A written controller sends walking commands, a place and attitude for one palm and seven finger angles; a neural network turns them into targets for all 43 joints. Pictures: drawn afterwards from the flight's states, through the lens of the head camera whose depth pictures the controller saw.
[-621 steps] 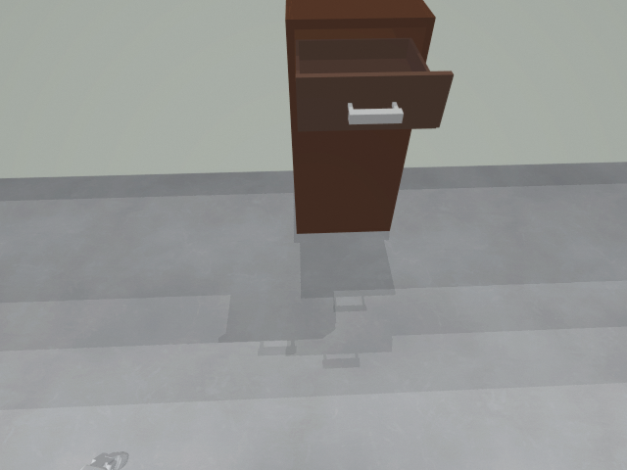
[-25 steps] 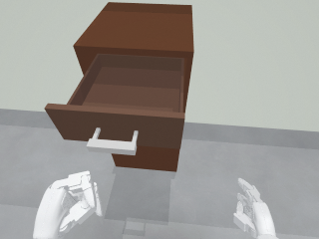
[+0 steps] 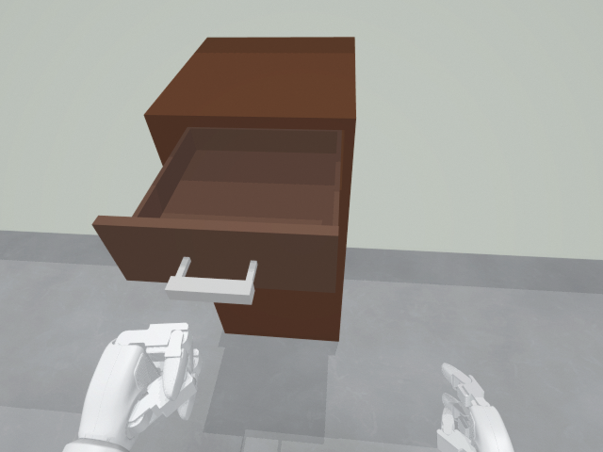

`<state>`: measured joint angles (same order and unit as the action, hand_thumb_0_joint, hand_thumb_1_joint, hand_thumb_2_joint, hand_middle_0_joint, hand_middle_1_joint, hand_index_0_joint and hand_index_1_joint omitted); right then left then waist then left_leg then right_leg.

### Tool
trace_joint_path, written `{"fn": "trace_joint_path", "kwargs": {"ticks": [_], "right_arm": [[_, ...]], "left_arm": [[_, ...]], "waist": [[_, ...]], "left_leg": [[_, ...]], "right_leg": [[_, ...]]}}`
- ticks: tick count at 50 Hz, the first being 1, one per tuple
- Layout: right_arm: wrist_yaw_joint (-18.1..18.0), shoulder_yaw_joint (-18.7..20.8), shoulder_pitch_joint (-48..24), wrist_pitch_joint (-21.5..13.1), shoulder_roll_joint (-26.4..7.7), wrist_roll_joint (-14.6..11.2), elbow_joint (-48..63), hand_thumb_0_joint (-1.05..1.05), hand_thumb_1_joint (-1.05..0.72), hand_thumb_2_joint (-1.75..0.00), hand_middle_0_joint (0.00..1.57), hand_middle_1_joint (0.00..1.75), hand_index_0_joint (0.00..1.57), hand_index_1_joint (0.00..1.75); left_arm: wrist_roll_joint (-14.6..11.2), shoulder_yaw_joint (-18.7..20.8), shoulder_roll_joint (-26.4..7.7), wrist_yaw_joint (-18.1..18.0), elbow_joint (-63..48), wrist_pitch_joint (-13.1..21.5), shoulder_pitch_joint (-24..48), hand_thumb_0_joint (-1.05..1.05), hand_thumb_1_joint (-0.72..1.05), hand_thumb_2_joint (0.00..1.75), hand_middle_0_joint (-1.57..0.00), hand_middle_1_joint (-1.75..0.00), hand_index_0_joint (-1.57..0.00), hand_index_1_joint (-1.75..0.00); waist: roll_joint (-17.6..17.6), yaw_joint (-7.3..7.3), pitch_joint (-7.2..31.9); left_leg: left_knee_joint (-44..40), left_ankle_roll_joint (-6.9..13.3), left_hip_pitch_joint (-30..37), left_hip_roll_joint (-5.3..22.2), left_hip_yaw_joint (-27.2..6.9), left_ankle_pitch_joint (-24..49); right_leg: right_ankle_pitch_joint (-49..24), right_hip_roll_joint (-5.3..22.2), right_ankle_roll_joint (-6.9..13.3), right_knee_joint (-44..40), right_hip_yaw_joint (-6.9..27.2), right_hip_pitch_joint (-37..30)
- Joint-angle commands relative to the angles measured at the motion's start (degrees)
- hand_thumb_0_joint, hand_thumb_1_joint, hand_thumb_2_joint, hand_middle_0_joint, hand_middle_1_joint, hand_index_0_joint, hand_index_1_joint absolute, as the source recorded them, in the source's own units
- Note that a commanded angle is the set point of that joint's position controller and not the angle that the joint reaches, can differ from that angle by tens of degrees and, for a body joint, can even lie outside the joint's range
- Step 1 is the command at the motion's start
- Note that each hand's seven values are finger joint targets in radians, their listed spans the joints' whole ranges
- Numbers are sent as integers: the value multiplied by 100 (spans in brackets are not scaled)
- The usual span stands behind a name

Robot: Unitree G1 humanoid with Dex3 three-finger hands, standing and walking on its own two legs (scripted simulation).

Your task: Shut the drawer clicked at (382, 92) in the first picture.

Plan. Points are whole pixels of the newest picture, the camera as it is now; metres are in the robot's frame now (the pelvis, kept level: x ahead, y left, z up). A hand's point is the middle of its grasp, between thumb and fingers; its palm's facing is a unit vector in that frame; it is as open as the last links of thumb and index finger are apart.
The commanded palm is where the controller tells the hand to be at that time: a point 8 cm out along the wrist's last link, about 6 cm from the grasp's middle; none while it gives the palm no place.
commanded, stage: raise the hand and make a fist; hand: left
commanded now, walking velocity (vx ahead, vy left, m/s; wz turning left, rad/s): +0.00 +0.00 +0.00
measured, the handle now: (214, 277) +0.36 +0.17 +0.03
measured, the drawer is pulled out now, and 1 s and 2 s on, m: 0.28 0.28 0.28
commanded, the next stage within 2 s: bring the fist close to the handle in 0.22 s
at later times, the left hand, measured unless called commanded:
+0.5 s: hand (178, 377) +0.18 +0.14 +0.11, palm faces +0.03 -1.00 -0.08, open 3.3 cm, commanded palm +0.14 +0.20 +0.12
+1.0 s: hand (204, 364) +0.21 +0.14 +0.07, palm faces -0.04 -1.00 -0.03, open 3.3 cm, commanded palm +0.19 +0.19 +0.07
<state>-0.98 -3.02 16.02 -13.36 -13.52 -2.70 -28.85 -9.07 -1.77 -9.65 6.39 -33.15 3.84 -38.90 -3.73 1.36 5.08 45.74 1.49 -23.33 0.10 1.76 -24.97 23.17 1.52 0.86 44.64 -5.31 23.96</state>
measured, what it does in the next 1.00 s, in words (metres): stands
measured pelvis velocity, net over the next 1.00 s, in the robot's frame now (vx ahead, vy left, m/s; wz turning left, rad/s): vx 0.00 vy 0.00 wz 0.00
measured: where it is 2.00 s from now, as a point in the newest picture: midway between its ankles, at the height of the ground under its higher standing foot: outside the picture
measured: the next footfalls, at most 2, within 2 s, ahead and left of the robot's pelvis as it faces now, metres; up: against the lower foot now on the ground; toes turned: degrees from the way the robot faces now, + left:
none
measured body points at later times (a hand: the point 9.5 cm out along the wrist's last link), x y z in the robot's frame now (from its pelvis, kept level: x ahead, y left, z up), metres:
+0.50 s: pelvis +0.01 -0.03 +0.01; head +0.01 -0.05 +0.46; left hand +0.17 +0.20 +0.12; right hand +0.21 -0.25 -0.05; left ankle -0.01 +0.10 -0.71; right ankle +0.00 -0.11 -0.71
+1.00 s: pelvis +0.00 +0.00 -0.01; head +0.03 -0.02 +0.44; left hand +0.21 +0.19 +0.07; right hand +0.17 -0.23 -0.08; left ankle -0.01 +0.10 -0.71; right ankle +0.00 -0.11 -0.71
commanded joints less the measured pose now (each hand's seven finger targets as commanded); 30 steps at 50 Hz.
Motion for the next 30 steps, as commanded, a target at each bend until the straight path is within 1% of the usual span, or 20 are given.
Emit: {"fn": "trace_joint_path", "kwargs": {"ticks": [1,3,4,5,6,7,8,10,11,13,15,16,18,19,20,22,23,25,28,30], "right_arm": [[-155,295,-853,-363,-453,-29,1025,0,-90,-90,20,30,20,30],[-175,288,-842,-420,-420,-30,987,0,-90,-90,20,30,20,30],[-179,305,-881,-456,-415,-47,919,0,-90,-90,20,30,20,30],[-170,284,-839,-515,-403,-39,896,0,-90,-90,20,30,20,30],[-173,306,-792,-576,-439,-52,840,0,-90,-90,20,30,20,30],[-172,297,-809,-654,-453,-55,809,0,-90,-90,20,30,20,30],[-167,303,-779,-719,-482,-55,775,0,-90,-90,20,30,20,30],[-183,324,-763,-806,-526,-64,682,0,-90,-90,20,30,20,30],[-203,335,-755,-841,-544,-67,657,0,-90,-90,20,30,20,30],[-228,348,-781,-899,-565,-84,648,0,-90,-90,20,30,20,30],[-246,334,-832,-902,-541,-87,611,0,-90,-90,20,30,20,30],[-260,346,-836,-916,-543,-92,603,0,-90,-90,20,30,20,30],[-269,333,-846,-925,-528,-75,590,0,-90,-90,20,30,20,30],[-280,353,-873,-899,-540,-69,515,0,-90,-90,20,30,20,30],[-269,339,-834,-896,-535,-53,515,0,-90,-90,20,30,20,30],[-262,356,-808,-896,-551,-39,485,0,-90,-90,20,30,20,30],[-252,353,-808,-902,-552,-26,490,0,-90,-90,20,30,20,30],[-220,352,-784,-895,-557,2,440,0,-90,-90,20,30,20,30],[-198,375,-748,-870,-589,17,423,0,-90,-90,20,30,20,30],[-193,375,-768,-831,-604,38,383,0,-90,-90,20,30,20,30]], "left_arm": [[-182,918,-783,-40,-1036,364,35,0,90,90,-140,-160,-140,-160],[-339,1081,-750,-41,-1082,527,45,0,90,90,-140,-160,-140,-160],[-387,1217,-822,-49,-1114,634,14,0,90,90,-140,-160,-140,-160],[-464,1097,-661,-5,-1096,720,-8,0,90,90,-140,-160,-140,-160],[-535,1218,-776,34,-1040,809,102,0,90,90,-140,-160,-140,-160],[-589,1126,-680,113,-975,877,102,0,90,90,-140,-160,-140,-160],[-627,1103,-685,186,-888,930,134,0,90,90,-140,-160,-140,-160],[-657,1028,-650,360,-634,963,134,0,90,90,-140,-160,-140,-160],[-660,1118,-744,439,-448,936,170,0,90,90,-140,-160,-140,-160],[-646,1220,-880,587,-324,893,199,0,90,90,-140,-160,-140,-160],[-643,1204,-850,654,-214,830,248,0,90,90,-140,-160,-140,-160],[-661,1371,-974,658,-283,830,360,0,90,90,-140,-160,-140,-160],[-705,1319,-815,674,-80,815,343,0,90,90,-140,-160,-140,-160],[-708,1463,-900,651,58,839,456,0,90,90,-140,-160,-140,-160],[-738,1364,-754,661,67,884,505,0,90,90,-140,-160,-140,-160],[-752,1462,-812,652,180,977,608,0,90,90,-140,-160,-140,-160],[-748,1353,-729,671,163,1044,683,0,90,90,-140,-160,-140,-160],[-694,1347,-774,677,200,1146,796,0,90,90,-140,-160,-140,-160],[-658,1301,-773,751,438,1255,905,0,90,90,-140,-160,-140,-160],[-628,1244,-754,777,575,1308,1056,0,90,90,-140,-160,-140,-160]], "waist": [[647,112,177],[574,141,276],[390,170,285],[272,131,288],[267,99,350],[160,77,286],[256,44,315],[377,-23,202],[548,-16,192],[577,17,226],[562,23,76],[594,51,179],[771,51,157],[785,55,124],[689,46,140],[747,42,240],[671,8,278],[381,-15,358],[501,-76,408],[416,-109,335]], "left_leg": [[-880,30,-130,25,-269,1019],[-846,22,-69,7,-231,1210],[-827,13,-13,14,-213,1272],[-814,11,33,-6,-196,1328],[-773,2,53,-3,-192,1351],[-735,6,85,-12,-181,1430],[-716,3,80,-14,-199,1432],[-667,16,62,-26,-206,1406],[-663,15,2,-32,-216,1396],[-674,17,-6,-50,-205,1380],[-722,28,12,-63,-201,1347],[-745,29,60,-62,-206,1413],[-755,28,44,-74,-207,1457],[-749,22,62,-64,-211,1482],[-777,18,93,-79,-205,1511],[-761,9,77,-87,-201,1517],[-738,15,122,-91,-194,1564],[-707,13,132,-107,-186,1603],[-634,16,55,-107,-190,1652],[-637,16,-17,-109,-196,1566]], "right_leg": [[-684,-81,-10,-987,216,-363],[-943,-79,-8,-980,240,-487],[-1004,-84,9,-1018,254,-507],[-1134,-81,1,-1011,248,-502],[-1206,-76,-14,-1026,280,-505],[-1375,-64,-22,-1036,306,-497],[-1428,-53,-43,-1042,321,-498],[-1502,-18,-85,-1176,455,-467],[-1587,11,-123,-1214,519,-508],[-1601,52,-148,-1269,611,-575],[-1521,61,-152,-1364,654,-559],[-1606,59,-151,-1336,630,-638],[-1762,55,-182,-1310,590,-631],[-1777,31,-174,-1320,580,-621],[-1827,23,-167,-1280,542,-613],[-1848,17,-172,-1227,522,-622],[-1949,24,-179,-1189,516,-600],[-1971,34,-150,-1149,527,-592],[-2077,43,-161,-1075,520,-555],[-1800,13,-119,-1068,489,-452]]}}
